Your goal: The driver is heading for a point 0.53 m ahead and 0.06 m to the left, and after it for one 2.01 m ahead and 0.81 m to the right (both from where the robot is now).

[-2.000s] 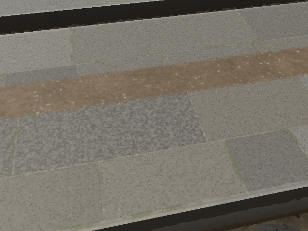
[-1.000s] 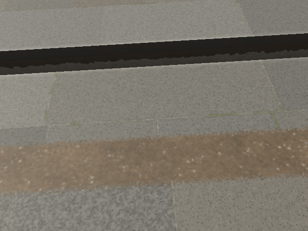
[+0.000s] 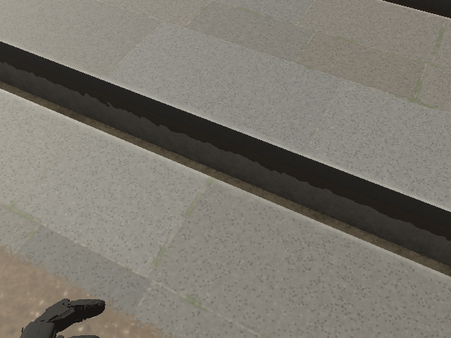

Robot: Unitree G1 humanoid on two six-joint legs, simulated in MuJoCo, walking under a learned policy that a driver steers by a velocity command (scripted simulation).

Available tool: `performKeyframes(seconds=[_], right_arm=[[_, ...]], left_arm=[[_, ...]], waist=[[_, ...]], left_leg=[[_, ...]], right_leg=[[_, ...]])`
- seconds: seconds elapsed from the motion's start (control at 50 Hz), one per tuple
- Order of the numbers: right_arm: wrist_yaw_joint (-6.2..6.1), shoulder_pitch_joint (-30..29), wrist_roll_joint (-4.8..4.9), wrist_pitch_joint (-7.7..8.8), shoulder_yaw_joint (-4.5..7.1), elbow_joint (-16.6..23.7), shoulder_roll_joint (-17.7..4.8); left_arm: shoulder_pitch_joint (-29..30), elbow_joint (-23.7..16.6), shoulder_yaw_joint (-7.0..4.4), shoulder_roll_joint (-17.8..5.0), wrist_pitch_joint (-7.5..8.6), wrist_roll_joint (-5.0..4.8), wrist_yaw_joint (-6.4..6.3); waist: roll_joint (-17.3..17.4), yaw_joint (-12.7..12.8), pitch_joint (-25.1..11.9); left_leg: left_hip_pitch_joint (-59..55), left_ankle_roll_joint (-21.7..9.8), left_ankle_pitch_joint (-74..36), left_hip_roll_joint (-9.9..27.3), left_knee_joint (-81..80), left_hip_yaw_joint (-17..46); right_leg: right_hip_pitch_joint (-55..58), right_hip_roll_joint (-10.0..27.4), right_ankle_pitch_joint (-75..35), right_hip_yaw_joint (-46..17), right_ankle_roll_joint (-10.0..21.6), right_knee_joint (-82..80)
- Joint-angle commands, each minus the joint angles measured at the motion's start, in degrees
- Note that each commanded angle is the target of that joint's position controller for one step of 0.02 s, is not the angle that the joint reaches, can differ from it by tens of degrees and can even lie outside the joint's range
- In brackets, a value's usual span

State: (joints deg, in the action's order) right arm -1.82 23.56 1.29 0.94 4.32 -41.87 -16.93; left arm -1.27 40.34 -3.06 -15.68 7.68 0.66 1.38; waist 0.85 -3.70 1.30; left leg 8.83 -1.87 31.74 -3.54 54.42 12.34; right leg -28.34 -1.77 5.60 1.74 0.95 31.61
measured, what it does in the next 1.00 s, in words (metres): walks ahead: left foot, then right foot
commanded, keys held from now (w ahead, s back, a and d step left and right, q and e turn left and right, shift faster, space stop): w+q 0.32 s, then q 0.18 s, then no key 0.12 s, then e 0.38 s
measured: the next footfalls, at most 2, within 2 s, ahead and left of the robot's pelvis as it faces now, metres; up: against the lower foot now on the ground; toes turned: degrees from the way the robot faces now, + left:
left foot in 0.46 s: +0.38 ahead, +0.17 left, +0.00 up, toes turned +19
right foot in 0.92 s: +0.45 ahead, -0.05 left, +0.00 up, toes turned +15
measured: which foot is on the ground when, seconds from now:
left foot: up 0.00-0.44, down 0.46-0.96, up 0.98-1.00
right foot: down 0.00-0.46, up 0.48-0.90, down 0.92-1.00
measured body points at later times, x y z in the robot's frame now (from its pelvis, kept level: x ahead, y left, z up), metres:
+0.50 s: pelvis +0.25 +0.05 +0.00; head +0.30 +0.08 +0.45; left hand +0.22 +0.35 -0.13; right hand +0.54 -0.12 -0.07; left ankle +0.34 +0.15 -0.72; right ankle +0.13 -0.13 -0.67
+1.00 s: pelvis +0.36 +0.05 +0.01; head +0.39 +0.05 +0.46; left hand +0.41 +0.36 -0.09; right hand +0.60 -0.15 -0.09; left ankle +0.33 +0.15 -0.70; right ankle +0.41 -0.06 -0.72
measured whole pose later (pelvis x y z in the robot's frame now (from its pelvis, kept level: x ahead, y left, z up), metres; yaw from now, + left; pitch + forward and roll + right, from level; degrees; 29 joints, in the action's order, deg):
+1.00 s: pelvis +0.36 +0.05 +0.01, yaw +15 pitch +2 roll +1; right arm -2.2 6.9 -0.8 -0.3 3.7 -41.4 -14.5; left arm -11.1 42.4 -3.5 -16.0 -0.7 0.1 -0.2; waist 0.3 1.5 0.8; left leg 20.8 -0.8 21.8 -1.7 40.5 -2.3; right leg -20.0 1.0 17.2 -1.2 0.2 35.0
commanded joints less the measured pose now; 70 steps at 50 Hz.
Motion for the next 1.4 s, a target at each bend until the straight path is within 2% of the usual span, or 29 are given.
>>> performKeyframes(seconds=[0.02, 0.04, 0.08, 0.14, 0.36, 0.4, 0.44, 0.46, 0.48, 0.5, 0.52, 0.56, 0.58, 0.62, 0.7, 0.78, 0.9, 0.92, 0.96, 1.0, 1.06, 1.14, 1.24, 1.26, 1.28, 1.3, 1.32, 1.34, 1.4], right_arm=[[0.28, -0.5, 0.69, 1.06, 0.75, 6.4, -8.3], [0.39, -4.3, 0.16, 0.91, 0.96, 7.0, -8.1], [1.24, -5.6, 0.18, 0.60, 1.28, 8.2, -5.9], [1.50, -6.6, 0.49, -0.46, 0.72, 9.0, -3.0], [4.57, -23.0, 0.18, 0.87, -0.11, 12.6, -1.3], [4.90, -20.8, -0.49, 0.74, 1.04, 12.7, -3.4], [4.49, -9.1, -0.72, 0.41, 3.53, 9.9, -7.4], [3.27, -2.5, -0.72, -0.18, 5.09, 8.8, -11.0], [2.13, -4.0, -1.08, -0.54, 5.36, 9.9, -17.1], [3.03, -3.9, -1.80, 0.23, 4.39, 12.7, -15.5], [3.61, -5.8, -1.85, 0.54, 3.25, 12.6, -11.3], [3.40, -11.5, -0.26, 0.82, 1.81, 11.8, -6.9], [3.07, -13.7, -0.80, 0.75, 1.57, 11.8, -6.5], [2.65, -15.5, -2.12, 1.14, 1.54, 11.3, -7.0], [1.71, -16.7, -2.51, 1.86, 0.11, 8.1, -3.3], [1.59, -15.9, -3.79, 1.64, 0.05, 4.9, -3.9], [-0.12, -14.9, -1.15, -0.79, 1.18, 2.9, -6.3], [-0.42, -13.4, -0.85, -0.88, 1.32, 2.5, -5.9], [-0.98, -12.8, -2.41, -0.34, 1.22, 4.2, -3.3], [-0.94, -21.2, -2.09, -0.58, 1.35, 6.5, -3.2], [-0.58, -18.5, -1.19, -1.18, 1.74, 5.3, -3.2], [-0.08, -18.8, -0.69, -0.53, 0.90, 5.0, -1.0], [1.40, -13.5, -0.38, 0.12, 1.82, 3.6, -3.2], [1.20, -12.3, -0.92, 0.07, 2.63, 3.4, -5.5], [0.48, -11.8, -2.22, -0.31, 3.56, 4.6, -10.0], [0.93, -12.6, -4.39, -0.22, 3.88, 4.5, -12.0], [0.84, -14.8, -4.33, 0.28, 3.03, 6.1, -8.9], [0.61, -17.7, -3.52, 0.46, 2.31, 6.3, -6.4], [-0.36, -19.1, -1.96, 0.48, 1.51, 6.5, -4.9]], left_arm=[[-14.6, -0.9, -2.19, -5.3, -1.18, -0.65, -0.81], [-12.1, -0.8, -1.84, -5.2, -1.55, -0.08, -0.76], [-10.1, 0.2, -1.73, -4.9, -1.24, 0.50, -0.87], [-10.2, 1.8, -2.20, -5.7, -0.29, -0.49, -0.88], [-13.6, 4.6, -3.92, -11.8, -3.16, -1.44, -1.74], [-13.0, 4.3, -4.45, -13.5, -4.00, -2.38, -2.08], [-11.4, 3.6, -4.51, -13.5, -4.65, -3.64, -2.34], [-12.4, 2.7, -3.73, -11.0, -4.37, -2.55, -2.19], [-17.4, 0.5, -1.27, -2.6, -3.75, 1.89, -1.32], [-18.3, 0.0, -1.05, -6.9, -2.80, 0.08, -0.58], [-10.8, -0.7, -1.98, -10.3, -2.79, -2.36, -0.45], [-9.0, -0.4, -1.64, -8.9, -3.79, -1.48, -1.56], [-9.6, -0.3, -1.83, -9.2, -4.63, -1.10, -2.03], [-12.0, 0.7, -1.82, -8.4, -5.94, -0.91, -2.56], [-12.8, 2.6, -0.40, -4.0, -6.66, -0.59, -2.92], [-8.2, 1.9, -0.68, -5.3, -7.33, -1.32, -2.55], [-7.3, -0.7, -1.59, -6.1, -7.68, -1.05, -1.68], [-7.8, -1.1, -1.75, -6.7, -7.60, -0.70, -1.44], [-8.5, -2.0, -3.44, -12.5, -7.69, -0.80, -1.74], [-14.7, -1.8, -3.16, -10.6, -7.33, 0.04, -1.92], [-9.2, -3.7, -3.51, -10.9, -6.56, -1.07, -2.87], [-7.5, -5.3, -4.21, -10.8, -9.23, -1.79, -3.47], [-5.0, -7.2, -4.47, -10.6, -10.38, -2.79, -3.24], [-6.4, -7.4, -4.03, -8.9, -10.34, -2.40, -3.33], [-9.0, -7.5, -2.96, -4.9, -10.13, -1.10, -3.02], [-8.8, -9.4, -3.74, -7.3, -9.33, -1.48, -3.05], [-9.6, -7.9, -5.17, -11.6, -9.00, -1.52, -3.06], [-10.1, -6.6, -5.78, -12.6, -9.31, -2.02, -3.00], [-10.4, -5.7, -5.06, -9.1, -10.85, -2.13, -3.22]], waist=[[-8.5, 8.8, -12.7], [-3.2, 7.6, -8.0], [-5.2, 4.6, -3.3], [-5.9, 3.6, -1.1], [-3.6, 8.0, 2.5], [-6.0, 6.1, -0.1], [-5.8, -0.8, -6.5], [-1.6, -3.9, -10.4], [15.6, 3.4, -15.2], [11.5, 0.7, -29.7], [3.3, -1.5, -24.3], [-0.9, 2.2, -12.4], [0.3, 4.0, -10.4], [1.6, 6.1, -10.2], [2.9, 6.5, -12.0], [4.8, 3.9, -8.5], [4.9, 4.1, -4.7], [3.2, 4.1, -4.6], [-13.1, 1.5, -6.3], [-16.6, 8.3, -6.3], [-7.5, 4.6, -7.5], [-9.8, 4.6, -9.9], [-11.4, 2.2, -9.2], [-8.4, 2.6, -9.2], [5.6, 4.4, -9.4], [17.6, 4.9, -7.0], [10.7, 4.7, -5.8], [7.1, 5.8, -4.1], [6.0, 5.2, -3.2]], left_leg=[[35.9, 2.1, -6.4, 4.9, 27.2, -3.4], [33.3, 2.1, -10.0, 7.0, 25.0, -4.7], [28.6, 1.5, -13.0, 10.3, 20.1, -5.0], [29.3, 1.7, -13.8, 11.5, 15.1, -6.3], [28.6, -0.2, -29.2, 8.2, -14.9, -14.6], [23.3, -2.0, -24.8, 4.7, -17.6, -17.5], [7.2, -5.3, -29.3, 0.0, -24.9, -19.1], [-7.6, -8.2, -42.5, 3.1, -27.0, -12.9], [-25.6, -16.0, -72.9, 18.6, -19.1, 8.2], [-30.1, -24.8, -59.3, 26.4, -26.2, 27.2], [-24.9, -21.4, -54.8, 23.5, -29.5, 19.9], [-9.7, -16.1, -49.9, 18.5, -31.2, 9.7], [-2.8, -15.4, -51.0, 17.5, -32.5, 7.4], [4.7, -15.1, -55.0, 16.0, -34.3, 3.7], [7.1, -12.6, -55.4, 13.3, -34.7, -5.6], [8.2, -11.7, -40.3, 14.3, -37.1, -6.4], [1.6, -9.6, -35.0, 17.4, -30.7, -3.5], [1.7, -7.1, -33.0, 15.5, -27.9, -5.0], [11.4, 0.5, -20.6, 3.6, -14.1, -16.4], [25.4, 2.9, 3.9, -1.2, 1.7, -11.9], [28.1, 3.9, -0.3, 2.2, 7.2, -7.5], [18.9, 5.7, -7.3, 0.8, -7.9, -9.6], [5.3, 4.0, -20.6, 0.1, -30.3, -10.9], [-0.7, 2.0, -24.2, 4.8, -32.7, -7.9], [-6.1, -3.3, -33.7, 18.5, -34.7, 5.2], [-0.8, -12.8, -40.5, 28.0, -36.7, 18.0], [0.6, -14.9, -38.9, 27.0, -37.2, 15.2], [1.7, -12.4, -37.2, 23.2, -36.1, 8.6], [1.0, -9.9, -39.7, 17.8, -35.2, -1.9]], right_leg=[[41.5, 23.2, 16.8, -32.9, 9.6, -13.9], [32.3, 20.6, 10.0, -25.4, 8.9, -14.9], [21.5, 17.1, 4.1, -16.3, 9.0, -18.2], [18.2, 17.1, -1.1, -9.7, 10.6, -22.2], [28.0, 16.9, -21.1, 7.2, 7.2, -18.2], [30.9, 16.9, -37.7, 8.7, 5.8, -11.1], [28.4, 14.5, -43.3, 10.9, 3.2, 5.7], [16.9, 11.7, -26.9, 11.3, -0.3, 20.6], [-5.2, 3.4, 33.8, 8.7, -3.8, 41.5], [-10.6, 0.7, 37.0, -4.9, -4.0, 51.6], [-12.9, 3.5, 30.3, -6.9, -3.0, 51.0], [-12.4, 7.4, 22.5, -5.6, -3.1, 42.3], [-8.5, 8.1, 20.8, -5.8, -3.5, 39.6], [-2.1, 7.4, 18.1, -4.8, -4.2, 36.5], [4.8, 8.1, 9.4, -4.5, -5.2, 21.6], [8.7, 7.5, 5.6, -4.2, -4.6, 12.6], [7.1, 4.4, 7.7, -0.6, -0.7, 1.5], [9.1, 5.1, -0.8, -2.4, 0.7, -2.5], [15.3, 14.9, -19.0, -18.6, 8.7, -5.7], [22.9, 21.7, -21.9, -30.5, 16.9, -11.2], [23.8, 17.1, -25.5, -23.2, 12.5, -8.0], [21.3, 12.6, -25.4, -20.3, 10.2, -6.7], [15.3, 9.6, -7.9, -24.5, 7.4, -5.2], [10.1, 7.2, 2.3, -23.4, 4.7, -2.3], [1.2, 0.3, 20.6, -15.8, 0.9, 11.6], [-6.6, -3.8, 33.7, -10.1, -1.7, 23.5], [-6.8, -0.9, 31.2, -11.7, -2.8, 33.6], [-7.5, -0.5, 27.0, -11.0, -3.4, 37.1], [-8.0, 0.4, 18.9, -8.4, -5.8, 41.0]])
Velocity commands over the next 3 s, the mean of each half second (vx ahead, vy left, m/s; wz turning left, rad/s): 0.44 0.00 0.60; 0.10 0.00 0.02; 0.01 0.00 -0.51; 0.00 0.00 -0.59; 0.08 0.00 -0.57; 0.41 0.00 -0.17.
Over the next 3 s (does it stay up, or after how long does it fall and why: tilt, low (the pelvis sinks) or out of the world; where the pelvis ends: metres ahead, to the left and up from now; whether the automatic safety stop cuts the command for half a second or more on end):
stays up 0.47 -0.08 0.01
